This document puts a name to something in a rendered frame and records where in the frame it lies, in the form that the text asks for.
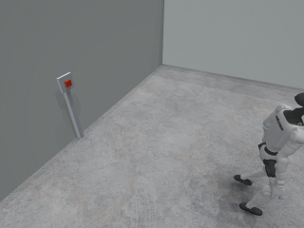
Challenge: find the robot head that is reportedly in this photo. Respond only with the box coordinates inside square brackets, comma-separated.
[283, 92, 304, 126]

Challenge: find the right robot upper arm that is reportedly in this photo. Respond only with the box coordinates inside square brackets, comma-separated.
[275, 127, 304, 162]

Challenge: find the left robot forearm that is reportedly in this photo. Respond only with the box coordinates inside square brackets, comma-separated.
[262, 124, 269, 139]

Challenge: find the left robot shin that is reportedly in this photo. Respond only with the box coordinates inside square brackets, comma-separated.
[241, 164, 267, 180]

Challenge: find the robot right hand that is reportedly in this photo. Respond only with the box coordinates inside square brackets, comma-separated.
[270, 185, 286, 200]

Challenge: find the panel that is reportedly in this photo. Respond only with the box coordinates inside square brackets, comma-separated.
[57, 72, 84, 139]

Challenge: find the left robot upper arm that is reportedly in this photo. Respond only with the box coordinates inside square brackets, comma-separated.
[263, 104, 293, 128]

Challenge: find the button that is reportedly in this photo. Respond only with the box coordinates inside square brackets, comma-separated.
[64, 79, 72, 87]

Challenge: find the right robot forearm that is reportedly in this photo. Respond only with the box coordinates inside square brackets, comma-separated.
[274, 158, 289, 188]

